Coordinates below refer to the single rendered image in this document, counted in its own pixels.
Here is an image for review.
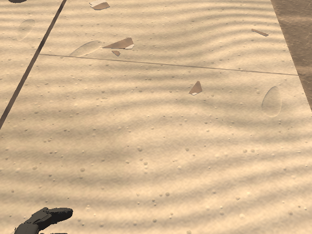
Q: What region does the robot left hand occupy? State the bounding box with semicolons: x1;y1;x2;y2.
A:
14;207;73;234

